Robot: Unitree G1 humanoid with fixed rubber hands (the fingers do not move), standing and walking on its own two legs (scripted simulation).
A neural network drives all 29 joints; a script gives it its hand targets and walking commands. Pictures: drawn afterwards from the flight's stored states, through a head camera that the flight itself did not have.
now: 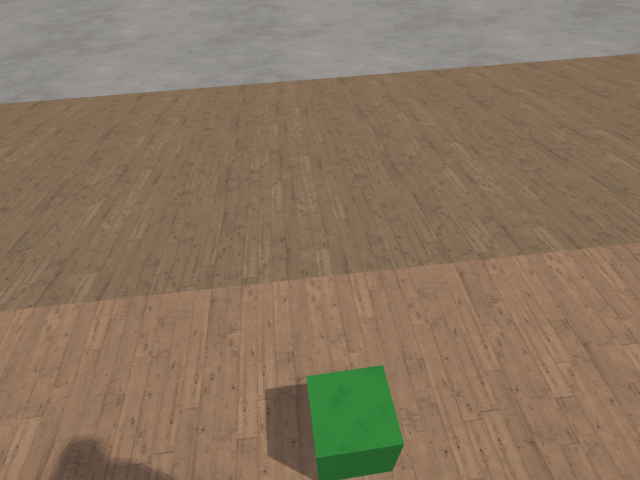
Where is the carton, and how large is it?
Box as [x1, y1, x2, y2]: [306, 365, 403, 479]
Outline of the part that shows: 382,365 306,376 319,479 341,479 392,470 403,445 403,442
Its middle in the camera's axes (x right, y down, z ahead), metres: +0.09 +0.50 +1.07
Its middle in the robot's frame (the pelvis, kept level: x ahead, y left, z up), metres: +0.42 -0.03 -0.65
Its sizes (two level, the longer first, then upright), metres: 0.210 0.200 0.250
